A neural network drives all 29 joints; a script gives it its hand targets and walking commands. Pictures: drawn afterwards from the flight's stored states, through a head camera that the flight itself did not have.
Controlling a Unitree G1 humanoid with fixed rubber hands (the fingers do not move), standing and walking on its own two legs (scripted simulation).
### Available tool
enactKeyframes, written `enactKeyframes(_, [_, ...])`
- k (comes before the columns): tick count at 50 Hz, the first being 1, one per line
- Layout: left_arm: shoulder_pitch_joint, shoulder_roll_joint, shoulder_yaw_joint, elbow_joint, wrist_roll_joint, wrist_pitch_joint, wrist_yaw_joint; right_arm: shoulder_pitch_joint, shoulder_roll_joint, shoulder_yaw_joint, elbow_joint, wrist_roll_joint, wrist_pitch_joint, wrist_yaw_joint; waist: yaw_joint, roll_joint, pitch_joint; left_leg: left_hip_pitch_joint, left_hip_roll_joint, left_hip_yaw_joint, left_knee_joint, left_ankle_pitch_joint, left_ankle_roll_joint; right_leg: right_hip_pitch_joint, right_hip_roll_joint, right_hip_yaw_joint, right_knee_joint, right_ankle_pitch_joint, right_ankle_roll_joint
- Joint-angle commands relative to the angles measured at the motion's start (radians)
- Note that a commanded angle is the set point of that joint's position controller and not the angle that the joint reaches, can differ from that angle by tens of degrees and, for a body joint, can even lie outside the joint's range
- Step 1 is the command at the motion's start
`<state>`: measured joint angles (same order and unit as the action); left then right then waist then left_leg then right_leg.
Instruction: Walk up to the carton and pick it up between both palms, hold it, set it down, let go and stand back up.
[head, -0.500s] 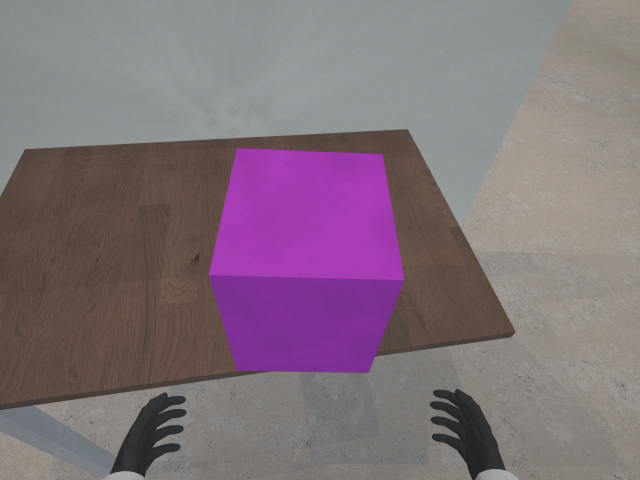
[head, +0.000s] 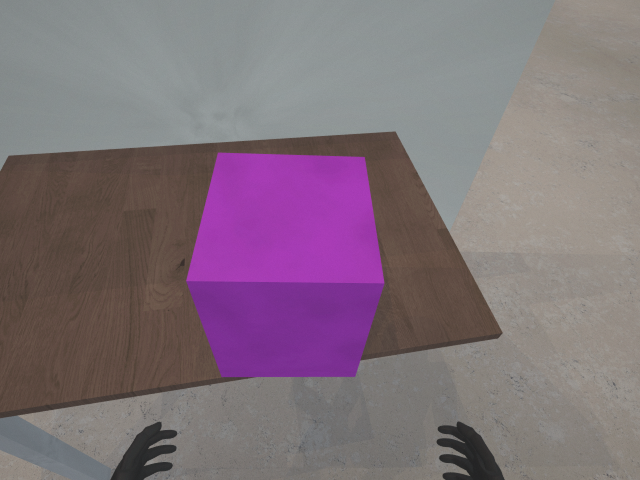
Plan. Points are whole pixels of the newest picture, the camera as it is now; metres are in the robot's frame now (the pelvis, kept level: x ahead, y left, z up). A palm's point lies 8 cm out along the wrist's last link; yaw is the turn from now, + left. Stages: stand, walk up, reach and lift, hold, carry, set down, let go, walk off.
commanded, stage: set down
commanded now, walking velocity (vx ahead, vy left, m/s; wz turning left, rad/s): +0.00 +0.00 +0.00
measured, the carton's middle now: (290, 271) +0.40 +0.05 +0.02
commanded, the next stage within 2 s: let go in 0.16 s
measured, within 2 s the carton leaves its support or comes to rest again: neither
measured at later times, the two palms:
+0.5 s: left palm out of the picture +0.15 +0.22 -0.08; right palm out of the picture +0.14 -0.23 -0.08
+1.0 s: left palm out of the picture +0.06 +0.25 -0.12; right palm out of the picture +0.03 -0.23 -0.15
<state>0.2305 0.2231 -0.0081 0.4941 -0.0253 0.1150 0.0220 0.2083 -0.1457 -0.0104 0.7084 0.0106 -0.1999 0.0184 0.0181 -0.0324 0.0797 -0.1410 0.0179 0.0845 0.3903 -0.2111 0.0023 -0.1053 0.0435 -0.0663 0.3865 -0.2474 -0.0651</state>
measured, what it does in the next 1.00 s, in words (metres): stands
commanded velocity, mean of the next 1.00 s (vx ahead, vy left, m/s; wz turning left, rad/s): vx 0.00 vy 0.00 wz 0.00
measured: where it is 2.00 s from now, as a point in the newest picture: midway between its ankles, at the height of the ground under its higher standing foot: outside the picture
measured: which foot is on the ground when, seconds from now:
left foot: down 0.00-1.00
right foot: down 0.00-1.00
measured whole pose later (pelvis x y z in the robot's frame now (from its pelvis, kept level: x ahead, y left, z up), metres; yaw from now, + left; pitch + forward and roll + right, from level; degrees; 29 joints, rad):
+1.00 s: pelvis +0.00 +0.01 -0.01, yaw -1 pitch +0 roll +0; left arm 0.36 0.18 0.03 0.77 0.03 -0.02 0.01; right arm 0.33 -0.19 -0.04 0.91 -0.04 0.02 0.01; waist 0.01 0.04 -0.04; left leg -0.24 0.04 0.10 0.53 -0.28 0.01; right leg -0.20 0.05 -0.05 0.49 -0.29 -0.07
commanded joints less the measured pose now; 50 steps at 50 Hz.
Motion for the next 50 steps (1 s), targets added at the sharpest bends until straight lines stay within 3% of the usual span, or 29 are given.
enactKeyframes(1, [-0.116, 0.130, 0.056, -0.175, 0.002, -0.056, 0.011, -0.079, -0.104, -0.049, -0.163, -0.011, -0.063, -0.005, -0.020, 0.021, -0.155, 0.159, -0.006, -0.032, -0.006, 0.214, -0.014, -0.101, -0.077, 0.069, -0.073, 0.295, 0.066])
enactKeyframes(2, [-0.111, 0.133, 0.054, -0.118, 0.007, -0.044, 0.005, -0.071, -0.127, -0.050, -0.107, -0.037, -0.048, -0.005, -0.021, 0.002, -0.152, 0.121, -0.006, -0.041, -0.009, 0.182, -0.003, -0.091, -0.091, 0.080, -0.073, 0.274, 0.071])
enactKeyframes(3, [-0.099, 0.134, 0.053, -0.140, -0.003, -0.046, 0.004, -0.071, -0.111, -0.045, -0.144, -0.023, -0.052, -0.008, -0.015, -0.008, -0.155, 0.114, -0.007, -0.039, -0.004, 0.187, 0.002, -0.087, -0.090, 0.084, -0.060, 0.282, 0.073])
enactKeyframes(4, [-0.094, 0.141, 0.063, -0.136, 0.011, -0.042, 0.003, -0.070, -0.112, -0.040, -0.105, -0.015, -0.049, -0.010, -0.002, 0.006, -0.161, 0.122, -0.011, -0.039, -0.009, 0.197, 0.000, -0.076, -0.086, 0.083, -0.056, 0.316, 0.074])
enactKeyframes(6, [-0.096, 0.144, 0.062, -0.152, 0.004, -0.046, 0.003, -0.075, -0.111, -0.030, -0.134, -0.001, -0.059, -0.010, -0.014, 0.007, -0.170, 0.111, -0.008, -0.036, -0.011, 0.204, 0.004, -0.048, -0.087, 0.089, -0.052, 0.358, 0.080])
enactKeyframes(7, [-0.088, 0.142, 0.073, -0.125, 0.026, -0.041, 0.003, -0.080, -0.131, -0.035, -0.084, -0.012, -0.058, -0.004, -0.008, 0.042, -0.186, 0.118, -0.004, -0.044, -0.006, 0.220, -0.006, -0.063, -0.092, 0.087, -0.048, 0.375, 0.076])
enactKeyframes(9, [-0.093, 0.136, 0.069, -0.115, 0.014, -0.039, -0.004, -0.067, -0.137, -0.034, -0.087, -0.008, -0.066, -0.005, -0.015, 0.016, -0.177, 0.127, -0.004, -0.041, -0.002, 0.224, -0.005, -0.049, -0.093, 0.092, -0.054, 0.400, 0.084])
enactKeyframes(11, [-0.101, 0.133, 0.063, -0.134, 0.028, -0.042, 0.002, -0.080, -0.132, -0.035, -0.082, 0.001, -0.074, -0.002, -0.016, 0.039, -0.173, 0.153, -0.003, -0.048, -0.006, 0.201, -0.010, -0.076, -0.090, 0.074, -0.058, 0.343, 0.070])
enactKeyframes(12, [-0.108, 0.138, 0.071, -0.134, 0.032, -0.039, 0.004, -0.103, -0.126, -0.041, -0.088, 0.001, -0.076, -0.004, 0.002, 0.040, -0.175, 0.149, -0.007, -0.040, -0.005, 0.218, -0.005, -0.071, -0.098, 0.094, -0.059, 0.359, 0.072])
enactKeyframes(15, [-0.118, 0.134, 0.054, -0.137, 0.014, -0.042, 0.005, -0.081, -0.140, -0.044, -0.081, 0.002, -0.076, 0.003, -0.019, 0.038, -0.210, 0.146, -0.005, -0.049, -0.002, 0.206, -0.007, -0.062, -0.089, 0.080, -0.041, 0.376, 0.073])
enactKeyframes(16, [-0.126, 0.135, 0.069, -0.144, 0.034, -0.047, 0.008, -0.086, -0.150, -0.045, -0.074, 0.004, -0.077, 0.004, -0.003, 0.038, -0.203, 0.143, -0.008, -0.043, -0.002, 0.217, -0.005, -0.064, -0.095, 0.083, -0.040, 0.399, 0.076])
enactKeyframes(20, [-0.136, 0.138, 0.054, -0.129, 0.016, -0.039, -0.002, -0.100, -0.150, -0.048, -0.102, -0.002, -0.068, -0.001, -0.025, -0.005, -0.145, 0.119, -0.005, -0.051, -0.007, 0.157, 0.004, -0.085, -0.102, 0.093, -0.050, 0.353, 0.081])
enactKeyframes(23, [-0.127, 0.132, 0.041, -0.130, 0.029, -0.032, 0.007, -0.084, -0.158, -0.060, -0.088, -0.013, -0.055, 0.005, -0.023, 0.033, -0.141, 0.105, 0.000, -0.047, -0.003, 0.163, 0.000, -0.105, -0.102, 0.092, -0.059, 0.283, 0.062])
enactKeyframes(27, [-0.106, 0.111, 0.035, -0.106, 0.005, -0.020, 0.007, -0.076, -0.149, -0.042, -0.116, -0.022, -0.030, 0.018, -0.005, -0.015, -0.156, 0.096, 0.003, -0.039, -0.008, 0.133, 0.008, -0.118, -0.090, 0.086, -0.070, 0.202, 0.058])
enactKeyframes(31, [-0.131, 0.123, 0.033, -0.150, 0.026, -0.007, 0.013, -0.071, -0.164, -0.056, -0.116, -0.005, -0.021, 0.015, -0.027, 0.036, -0.125, 0.139, 0.002, -0.046, -0.011, 0.120, 0.003, -0.156, -0.104, 0.094, -0.076, 0.208, 0.054])
enactKeyframes(33, [-0.135, 0.112, 0.024, -0.153, 0.015, -0.007, 0.013, -0.069, -0.163, -0.051, -0.131, -0.016, -0.024, 0.014, -0.022, 0.015, -0.129, 0.122, 0.007, -0.048, -0.008, 0.121, 0.000, -0.151, -0.097, 0.093, -0.072, 0.208, 0.051])
enactKeyframes(34, [0.030, 0.106, 0.050, -0.004, 0.097, -0.087, -0.007, 0.040, -0.192, -0.058, 0.013, -0.048, 0.106, -0.005, 0.005, 0.259, -0.127, 0.041, 0.135, -0.130, 0.025, 0.269, 0.038, -0.119, -0.115, 0.121, -0.011, 0.156, 0.041])
enactKeyframes(35, [0.094, 0.137, 0.060, 0.030, 0.097, -0.116, -0.018, 0.083, -0.184, -0.062, 0.007, -0.061, 0.158, -0.006, -0.005, 0.262, -0.132, -0.014, 0.160, -0.156, 0.012, 0.213, 0.060, -0.071, -0.106, 0.107, 0.003, 0.073, 0.051])
enactKeyframes(36, [0.052, 0.130, 0.061, 0.033, 0.083, -0.135, -0.034, 0.065, -0.193, -0.070, -0.008, -0.057, 0.174, -0.012, -0.010, 0.192, -0.114, -0.080, 0.161, -0.152, 0.007, 0.182, 0.056, -0.060, -0.108, 0.114, 0.006, 0.130, 0.038])
enactKeyframes(38, [0.038, 0.121, 0.059, 0.050, 0.076, -0.159, -0.033, 0.072, -0.180, -0.062, -0.017, -0.045, 0.187, -0.017, -0.005, 0.139, -0.226, -0.023, 0.104, -0.099, 0.067, 0.166, 0.043, -0.052, -0.122, 0.125, 0.037, 0.289, 0.013])
enactKeyframes(39, [0.003, 0.104, 0.055, 0.051, 0.077, -0.160, -0.035, 0.054, -0.168, -0.061, 0.001, -0.037, 0.189, -0.012, -0.020, 0.041, -0.175, -0.079, 0.097, -0.094, 0.075, 0.053, 0.034, -0.086, -0.126, 0.128, 0.022, 0.284, 0.009])
enactKeyframes(40, [-0.003, 0.101, 0.058, 0.063, 0.075, -0.163, -0.031, 0.050, -0.166, -0.054, 0.002, -0.036, 0.195, -0.010, -0.028, 0.031, -0.170, -0.089, 0.080, -0.095, 0.083, 0.006, 0.034, -0.108, -0.142, 0.145, 0.013, 0.285, -0.002])
enactKeyframes(41, [0.021, 0.103, 0.058, 0.084, 0.070, -0.167, -0.026, 0.046, -0.154, -0.053, 0.018, -0.039, 0.195, -0.009, -0.009, -0.029, -0.142, -0.080, 0.091, -0.086, 0.097, 0.042, 0.031, -0.130, -0.160, 0.176, 0.010, 0.344, -0.014])
enactKeyframes(42, [0.022, 0.100, 0.059, 0.092, 0.072, -0.168, -0.021, 0.063, -0.171, -0.061, 0.036, -0.048, 0.196, -0.011, -0.019, -0.065, -0.123, -0.052, 0.081, -0.081, 0.099, 0.016, 0.021, -0.191, -0.148, 0.178, -0.015, 0.283, -0.020])
enactKeyframes(44, [0.047, 0.100, 0.064, 0.127, 0.065, -0.172, -0.013, 0.104, -0.154, -0.061, 0.063, -0.041, 0.196, -0.014, -0.023, -0.044, -0.110, -0.096, 0.082, -0.102, 0.091, -0.013, 0.039, -0.171, -0.162, 0.194, -0.048, 0.203, -0.029])
enactKeyframes(45, [0.052, 0.084, 0.063, 0.136, 0.056, -0.172, -0.015, 0.077, -0.169, -0.059, 0.084, -0.046, 0.195, -0.008, -0.016, -0.113, -0.054, -0.094, 0.101, -0.116, 0.066, 0.021, 0.048, -0.198, -0.150, 0.186, -0.030, 0.206, -0.026])
enactKeyframes(46, [0.094, 0.065, 0.056, 0.159, 0.058, -0.171, -0.013, 0.105, -0.180, -0.064, 0.092, -0.052, 0.190, -0.007, -0.013, -0.043, -0.084, -0.064, 0.093, -0.101, 0.062, 0.063, 0.037, -0.194, -0.145, 0.184, -0.030, 0.197, -0.018])
enactKeyframes(49, [0.118, 0.042, 0.056, 0.203, 0.054, -0.175, -0.003, 0.122, -0.162, -0.064, 0.148, -0.051, 0.188, -0.017, -0.010, -0.054, -0.104, -0.034, 0.098, -0.101, 0.038, 0.073, 0.030, -0.169, -0.138, 0.172, -0.041, 0.210, -0.015])
enactKeyframes(50, [0.156, 0.062, 0.064, 0.228, 0.057, -0.174, 0.002, 0.137, -0.167, -0.064, 0.163, -0.044, 0.190, -0.022, -0.015, 0.035, -0.111, -0.015, 0.089, -0.092, 0.047, 0.049, 0.029, -0.180, -0.133, 0.185, -0.044, 0.228, -0.015])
